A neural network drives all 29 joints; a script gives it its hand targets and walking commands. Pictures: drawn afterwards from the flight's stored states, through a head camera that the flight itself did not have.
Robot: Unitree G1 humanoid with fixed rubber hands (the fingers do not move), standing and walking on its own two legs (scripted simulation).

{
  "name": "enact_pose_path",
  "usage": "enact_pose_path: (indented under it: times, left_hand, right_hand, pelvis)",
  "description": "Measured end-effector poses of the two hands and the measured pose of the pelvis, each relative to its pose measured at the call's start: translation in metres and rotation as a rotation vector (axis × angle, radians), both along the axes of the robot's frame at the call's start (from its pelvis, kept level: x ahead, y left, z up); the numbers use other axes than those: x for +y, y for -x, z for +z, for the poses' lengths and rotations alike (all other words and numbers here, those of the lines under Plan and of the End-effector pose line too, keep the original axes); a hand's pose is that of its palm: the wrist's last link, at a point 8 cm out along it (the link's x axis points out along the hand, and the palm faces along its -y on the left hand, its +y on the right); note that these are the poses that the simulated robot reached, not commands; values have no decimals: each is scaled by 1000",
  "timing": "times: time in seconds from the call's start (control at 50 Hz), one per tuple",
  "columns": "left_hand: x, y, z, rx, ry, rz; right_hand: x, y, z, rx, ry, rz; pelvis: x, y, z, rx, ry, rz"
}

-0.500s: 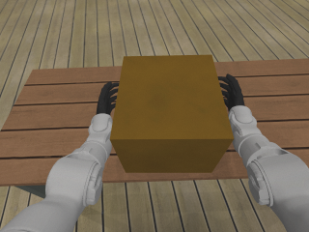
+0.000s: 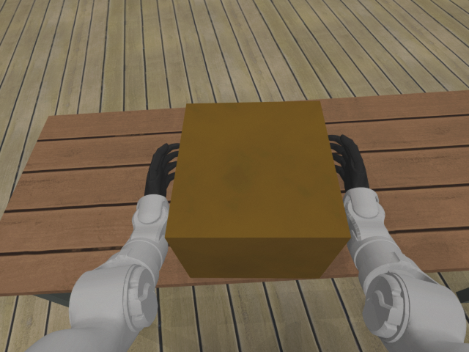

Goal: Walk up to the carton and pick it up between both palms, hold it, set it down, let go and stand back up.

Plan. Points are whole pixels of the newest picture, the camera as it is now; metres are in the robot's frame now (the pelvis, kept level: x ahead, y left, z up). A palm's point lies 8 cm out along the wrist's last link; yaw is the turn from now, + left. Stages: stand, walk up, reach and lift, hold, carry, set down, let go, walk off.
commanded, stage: reach and lift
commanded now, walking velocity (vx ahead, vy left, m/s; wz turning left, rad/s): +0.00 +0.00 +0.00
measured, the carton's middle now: (253, 191) +0.41 +0.00 -0.02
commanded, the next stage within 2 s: none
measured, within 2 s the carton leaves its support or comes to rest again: leaves its support in 0.80 s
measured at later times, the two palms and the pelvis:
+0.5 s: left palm (157, 187) +0.40 +0.18 +0.02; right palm (353, 180) +0.40 -0.17 +0.03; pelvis +0.01 +0.00 +0.01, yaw +0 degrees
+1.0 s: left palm (146, 183) +0.38 +0.18 +0.06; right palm (357, 173) +0.39 -0.16 +0.08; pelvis +0.02 +0.01 +0.01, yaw +2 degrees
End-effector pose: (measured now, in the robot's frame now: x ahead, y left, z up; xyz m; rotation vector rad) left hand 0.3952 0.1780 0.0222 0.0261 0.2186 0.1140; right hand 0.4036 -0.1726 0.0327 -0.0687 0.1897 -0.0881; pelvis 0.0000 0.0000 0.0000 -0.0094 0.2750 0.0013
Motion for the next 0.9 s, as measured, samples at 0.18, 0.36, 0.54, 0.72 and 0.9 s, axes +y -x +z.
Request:
enact_pose_path:
  times: [0.18,0.36,0.54,0.72,0.9]
  left_hand:
    - [0,0,0,-2,-6,0]
    - [0,0,1,-2,-24,-4]
    - [1,0,1,0,-33,-4]
    - [3,6,3,8,-37,5]
    - [7,13,23,-14,-45,20]
  right_hand:
    - [0,0,1,-1,28,7]
    - [0,0,2,-2,35,9]
    - [1,1,1,0,31,-3]
    - [5,6,2,9,12,-13]
    - [11,10,24,-10,-42,-23]
  pelvis:
    - [2,-9,4,-27,2,-8]
    - [1,-12,6,-36,2,-8]
    - [1,-15,7,-37,5,-7]
    - [2,-20,7,-50,8,8]
    - [5,-21,7,-91,8,38]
